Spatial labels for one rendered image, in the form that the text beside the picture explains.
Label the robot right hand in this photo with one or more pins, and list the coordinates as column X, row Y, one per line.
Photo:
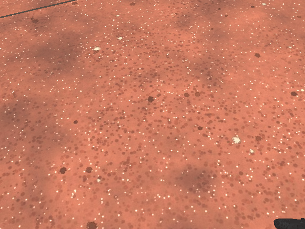
column 289, row 223

